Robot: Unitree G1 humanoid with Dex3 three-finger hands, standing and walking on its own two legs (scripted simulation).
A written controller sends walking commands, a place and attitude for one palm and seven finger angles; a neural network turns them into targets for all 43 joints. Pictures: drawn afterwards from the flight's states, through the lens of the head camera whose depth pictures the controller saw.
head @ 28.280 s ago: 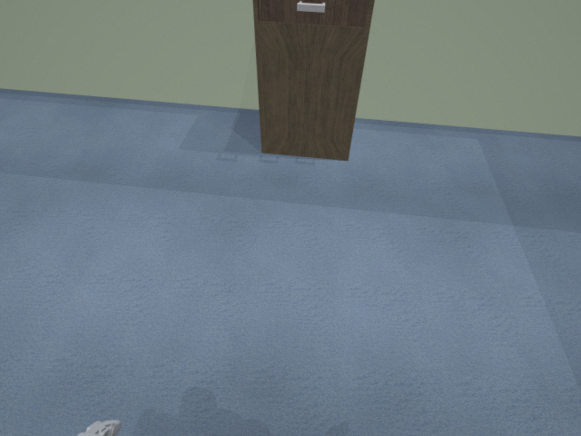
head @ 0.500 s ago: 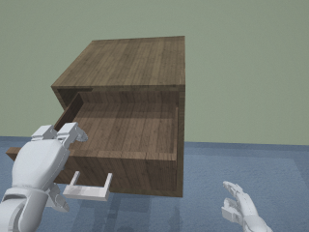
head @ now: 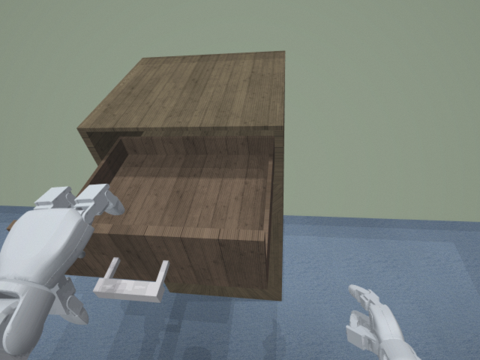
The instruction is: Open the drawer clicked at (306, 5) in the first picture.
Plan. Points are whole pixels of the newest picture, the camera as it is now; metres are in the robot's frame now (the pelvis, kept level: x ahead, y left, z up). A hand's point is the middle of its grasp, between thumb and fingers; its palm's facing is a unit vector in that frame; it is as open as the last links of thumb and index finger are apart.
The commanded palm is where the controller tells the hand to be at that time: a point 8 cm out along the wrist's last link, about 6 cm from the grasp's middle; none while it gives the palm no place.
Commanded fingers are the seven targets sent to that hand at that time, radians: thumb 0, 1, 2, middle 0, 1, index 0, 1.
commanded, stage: draw the hand back to the body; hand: left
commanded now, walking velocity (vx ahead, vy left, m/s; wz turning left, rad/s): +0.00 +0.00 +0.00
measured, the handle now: (134, 277) +0.23 +0.24 +0.02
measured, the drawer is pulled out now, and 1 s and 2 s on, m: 0.29 0.29 0.29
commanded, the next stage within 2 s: step back with the hand held close in 1.38 s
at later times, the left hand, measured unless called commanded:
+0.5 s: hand (82, 246) +0.20 +0.24 +0.17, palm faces +0.30 -0.70 -0.65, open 13.7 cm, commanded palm +0.15 +0.27 +0.22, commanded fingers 0.00 -0.25 0.41 -0.28 -1.04 -0.28 -1.04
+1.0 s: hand (85, 225) +0.22 +0.24 +0.19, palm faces +0.39 -0.82 -0.42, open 10.2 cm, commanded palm +0.16 +0.29 +0.21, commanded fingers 0.00 0.62 0.78 -0.22 -0.48 -0.22 -0.48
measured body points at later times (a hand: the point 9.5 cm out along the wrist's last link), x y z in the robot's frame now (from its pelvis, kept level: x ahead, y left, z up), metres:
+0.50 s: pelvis +0.01 +0.01 +0.00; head +0.00 -0.02 +0.45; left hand +0.18 +0.27 +0.21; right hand +0.23 -0.19 -0.08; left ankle +0.01 +0.12 -0.74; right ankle +0.00 -0.09 -0.74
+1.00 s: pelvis +0.03 +0.01 +0.00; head +0.03 -0.01 +0.45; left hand +0.19 +0.28 +0.22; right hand +0.23 -0.20 -0.08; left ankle +0.01 +0.12 -0.74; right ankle +0.00 -0.09 -0.74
